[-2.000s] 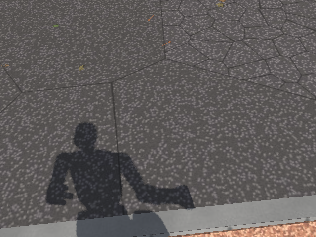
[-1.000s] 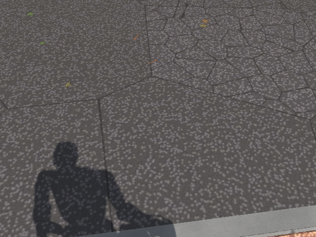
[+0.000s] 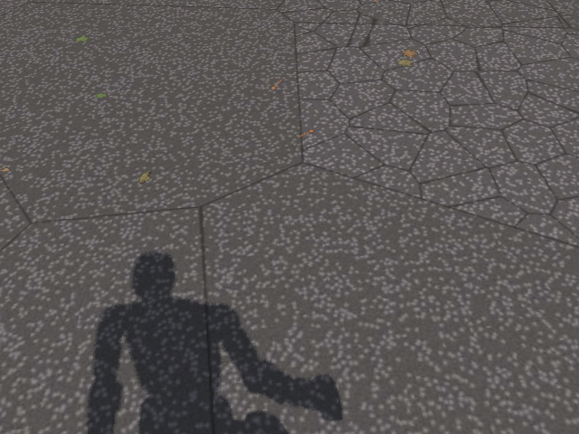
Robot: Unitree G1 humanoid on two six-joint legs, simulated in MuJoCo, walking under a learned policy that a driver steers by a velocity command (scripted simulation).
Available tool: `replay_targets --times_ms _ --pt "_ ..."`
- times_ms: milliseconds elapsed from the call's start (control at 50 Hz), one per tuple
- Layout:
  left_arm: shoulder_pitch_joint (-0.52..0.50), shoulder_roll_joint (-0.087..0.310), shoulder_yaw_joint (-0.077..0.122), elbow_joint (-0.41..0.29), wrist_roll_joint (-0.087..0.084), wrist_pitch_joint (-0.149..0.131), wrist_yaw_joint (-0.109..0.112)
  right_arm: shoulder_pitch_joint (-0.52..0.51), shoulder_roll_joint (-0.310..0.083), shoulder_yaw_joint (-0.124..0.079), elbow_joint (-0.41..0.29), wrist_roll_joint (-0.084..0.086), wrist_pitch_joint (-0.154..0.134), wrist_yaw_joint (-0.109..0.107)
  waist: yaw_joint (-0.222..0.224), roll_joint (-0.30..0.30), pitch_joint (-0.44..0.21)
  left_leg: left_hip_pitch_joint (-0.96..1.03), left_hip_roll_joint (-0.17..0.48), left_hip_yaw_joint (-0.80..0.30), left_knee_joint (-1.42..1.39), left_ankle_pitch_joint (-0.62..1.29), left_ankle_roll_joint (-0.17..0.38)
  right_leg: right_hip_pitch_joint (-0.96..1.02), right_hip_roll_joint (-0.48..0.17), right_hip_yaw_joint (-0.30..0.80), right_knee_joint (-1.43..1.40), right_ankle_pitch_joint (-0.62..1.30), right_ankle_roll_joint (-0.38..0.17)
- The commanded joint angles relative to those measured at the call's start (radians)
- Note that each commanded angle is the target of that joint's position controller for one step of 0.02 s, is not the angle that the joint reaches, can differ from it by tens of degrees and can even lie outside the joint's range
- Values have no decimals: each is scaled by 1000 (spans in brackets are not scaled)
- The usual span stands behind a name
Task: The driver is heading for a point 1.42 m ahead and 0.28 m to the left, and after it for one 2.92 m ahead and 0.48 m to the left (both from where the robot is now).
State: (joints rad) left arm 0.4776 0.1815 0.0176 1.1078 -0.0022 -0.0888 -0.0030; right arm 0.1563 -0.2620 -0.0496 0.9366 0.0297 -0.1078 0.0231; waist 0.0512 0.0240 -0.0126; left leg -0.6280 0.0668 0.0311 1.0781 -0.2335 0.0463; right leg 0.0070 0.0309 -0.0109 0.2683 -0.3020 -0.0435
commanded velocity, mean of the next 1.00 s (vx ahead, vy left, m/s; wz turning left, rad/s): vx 0.45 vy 0.00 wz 0.03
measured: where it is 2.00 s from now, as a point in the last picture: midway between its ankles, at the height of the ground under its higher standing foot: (321, 361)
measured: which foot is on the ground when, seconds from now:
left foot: up 0.00-0.20, down 0.22-0.80, up 0.82-1.00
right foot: down 0.00-0.22, up 0.24-0.76, down 0.78-1.00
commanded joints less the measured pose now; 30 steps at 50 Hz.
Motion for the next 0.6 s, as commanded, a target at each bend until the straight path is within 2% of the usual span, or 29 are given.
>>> replay_targets --times_ms 20,40,80,120,140,160,180,200,220,240,260,280,300,320,340,360,380,400,440,480,540,600 --pt "-18 145 14 -62 6 3 23 -182 18 21 -117 -10 -3 11 0 -93 151 -88 8 23 -268 162 -33 -95 -197 117 -162 370 -133" --pt "-5 168 18 -64 4 0 28 -224 20 25 -135 -9 -1 11 9 -105 155 -15 -12 39 -354 208 -36 -138 -193 102 -187 353 -132" --pt "34 197 29 -52 -9 -6 31 -265 -12 22 -159 -1 5 13 8 -129 166 54 -29 35 -447 254 -26 -126 -224 102 -217 338 -133" --pt "40 195 36 -46 -21 -7 30 -284 -44 15 -177 3 5 17 -8 -124 173 57 -32 14 -520 263 3 -37 -256 91 -190 401 -119" --pt "33 199 39 -48 -19 -4 29 -268 -64 7 -178 2 3 19 -29 -125 150 85 -41 11 -541 252 20 14 -268 82 -144 514 -105" --pt "23 210 45 -52 -14 2 28 -224 -86 -5 -171 0 1 20 -59 -139 103 147 -62 20 -538 228 37 59 -276 70 -71 690 -92" --pt "11 219 50 -57 -5 13 27 -131 -114 -22 -147 1 3 18 -110 -157 30 261 -91 37 -519 191 58 83 -269 51 51 871 -76" --pt "0 209 47 -65 3 24 26 31 -148 -44 -96 5 8 12 -187 -154 -66 459 -115 54 -521 176 85 39 -232 21 248 955 -53" --pt "-5 184 34 -90 15 28 23 205 -199 -62 -56 -2 14 3 -250 -92 -180 758 25 -106 -494 128 136 -181 -191 8 537 724 -27" --pt "132 20 -6 -101 8 8 10 297 -277 -75 -27 -27 17 6 -165 209 -360 1063 295 -637 -641 -166 307 -536 14 16 951 21 35" --pt "93 77 4 -88 -14 -25 0 266 -195 -50 -28 -23 16 12 -182 196 -355 1024 309 -851 -816 -274 301 -645 17 163 1104 -238 9" --pt "-22 154 27 -133 -45 -42 -3 162 -148 -36 -37 -16 9 12 -152 150 -163 866 283 -695 -832 -255 243 -739 -41 137 1149 -179 -10" --pt "-95 174 30 -153 -46 -49 4 62 -118 -25 -61 -17 1 14 -119 46 -75 686 249 -541 -852 -138 213 -704 -100 113 1105 -73 -20" --pt "-122 172 39 -158 -34 -45 15 3 -96 -19 -68 -29 -6 20 -82 1 -29 542 211 -429 -874 -20 192 -647 -140 98 1043 -4 -20" --pt "-101 156 44 -154 -24 -29 21 -25 -70 -11 -65 -39 -12 24 -41 18 -15 450 168 -340 -901 39 176 -576 -173 105 996 33 -22" --pt "-77 133 44 -151 -21 -14 23 -28 -58 -8 -56 -40 -13 28 -22 47 -12 401 150 -295 -924 53 178 -535 -183 103 961 44 -20" --pt "-72 116 43 -152 -19 -2 25 -10 -59 -8 -43 -37 -15 26 -14 51 0 367 139 -262 -945 70 188 -525 -188 94 932 42 -15" --pt "-89 117 46 -162 -16 6 27 12 -68 -9 -31 -35 -17 22 -12 51 19 345 133 -234 -965 81 197 -541 -194 85 897 59 -6" --pt "-181 136 53 -201 -6 11 30 53 -105 -16 -15 -36 -17 4 -23 32 55 355 138 -214 -994 91 209 -630 -206 79 797 145 18" --pt "-268 141 56 -231 0 7 28 102 -121 -19 -3 -34 -11 -12 -47 14 69 407 140 -200 -1001 122 203 -705 -206 77 671 257 36" --pt "-374 123 50 -262 -3 -5 16 154 -131 -18 6 -26 -2 -25 -80 17 73 451 113 -137 -995 173 170 -689 -174 47 470 400 41" --pt "-477 112 39 -292 -12 -10 1 221 -141 -20 29 -17 6 -30 -119 14 90 514 120 -113 -982 173 160 -668 -143 20 347 437 44"
Velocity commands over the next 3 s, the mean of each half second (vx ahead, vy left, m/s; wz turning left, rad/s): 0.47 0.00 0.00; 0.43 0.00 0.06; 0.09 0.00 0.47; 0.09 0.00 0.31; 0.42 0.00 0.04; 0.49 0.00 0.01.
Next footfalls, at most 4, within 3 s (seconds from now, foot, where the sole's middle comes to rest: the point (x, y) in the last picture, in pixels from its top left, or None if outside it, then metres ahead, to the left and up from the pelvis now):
0.22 left None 0.31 0.14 -0.78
0.78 right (366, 391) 0.62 -0.10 -0.78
1.26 left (273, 342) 0.74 0.13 -0.78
1.72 right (361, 331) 0.78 -0.09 -0.78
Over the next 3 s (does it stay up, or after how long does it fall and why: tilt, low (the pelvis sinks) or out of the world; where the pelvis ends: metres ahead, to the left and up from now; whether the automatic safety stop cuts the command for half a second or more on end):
stays up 1.13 0.21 0.00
